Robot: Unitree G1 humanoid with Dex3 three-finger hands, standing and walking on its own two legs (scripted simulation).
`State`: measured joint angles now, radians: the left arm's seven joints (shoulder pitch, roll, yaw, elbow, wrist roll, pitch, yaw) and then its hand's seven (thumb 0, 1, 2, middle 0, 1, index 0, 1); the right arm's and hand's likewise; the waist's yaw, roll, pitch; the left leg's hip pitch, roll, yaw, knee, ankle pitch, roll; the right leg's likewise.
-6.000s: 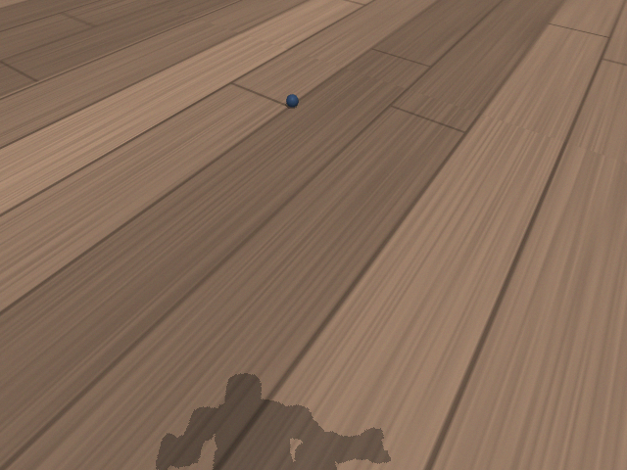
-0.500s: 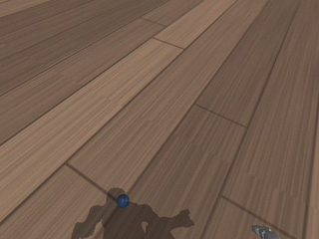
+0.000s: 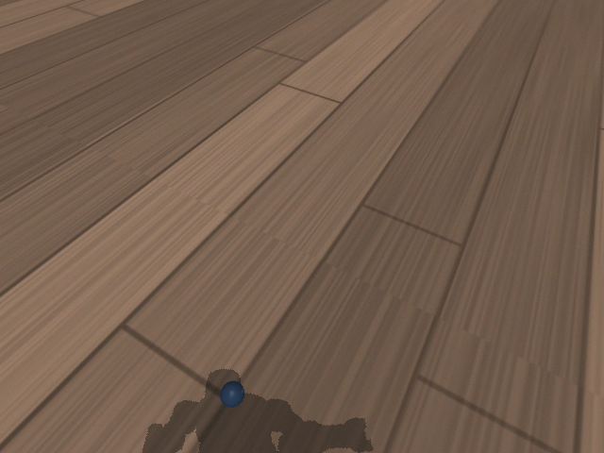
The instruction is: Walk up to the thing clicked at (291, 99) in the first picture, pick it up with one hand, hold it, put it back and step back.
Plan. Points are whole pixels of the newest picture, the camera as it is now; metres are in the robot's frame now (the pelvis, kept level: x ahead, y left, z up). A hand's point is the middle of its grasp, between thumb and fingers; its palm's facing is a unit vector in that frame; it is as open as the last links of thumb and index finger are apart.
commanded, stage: walk up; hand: left
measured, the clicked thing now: (232, 393) +0.41 +0.20 -0.75
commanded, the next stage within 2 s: stand in 0.44 s
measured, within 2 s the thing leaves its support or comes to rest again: neither
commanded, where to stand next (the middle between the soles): +0.02 +0.01 m, yaw +1 degrees
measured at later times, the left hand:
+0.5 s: hand out of the picture +0.08 +0.25 -0.16, palm faces -0.01 -0.94 -0.33, open 7.3 cm
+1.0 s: hand out of the picture +0.10 +0.25 -0.16, palm faces -0.02 -0.94 -0.35, open 7.3 cm
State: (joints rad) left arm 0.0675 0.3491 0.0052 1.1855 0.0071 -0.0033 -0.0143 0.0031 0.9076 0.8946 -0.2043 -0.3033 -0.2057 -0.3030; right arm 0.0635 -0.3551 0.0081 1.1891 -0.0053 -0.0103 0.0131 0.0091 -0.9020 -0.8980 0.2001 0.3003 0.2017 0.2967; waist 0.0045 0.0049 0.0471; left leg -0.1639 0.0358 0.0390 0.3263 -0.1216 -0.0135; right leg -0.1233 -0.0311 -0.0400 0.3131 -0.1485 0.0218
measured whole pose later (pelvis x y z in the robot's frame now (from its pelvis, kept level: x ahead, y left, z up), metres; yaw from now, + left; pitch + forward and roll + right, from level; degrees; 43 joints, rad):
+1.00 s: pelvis +0.02 -0.01 +0.00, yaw +0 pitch -2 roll +0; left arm 0.10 0.35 0.00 1.14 0.01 -0.01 0.00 0.00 0.91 0.89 -0.20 -0.30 -0.21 -0.30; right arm 0.09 -0.35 0.00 1.15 -0.02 -0.01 0.01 0.01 -0.90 -0.90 0.20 0.30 0.20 0.30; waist 0.00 0.01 0.04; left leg -0.13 0.04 0.03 0.32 -0.15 -0.03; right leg -0.09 -0.02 -0.04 0.31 -0.19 0.01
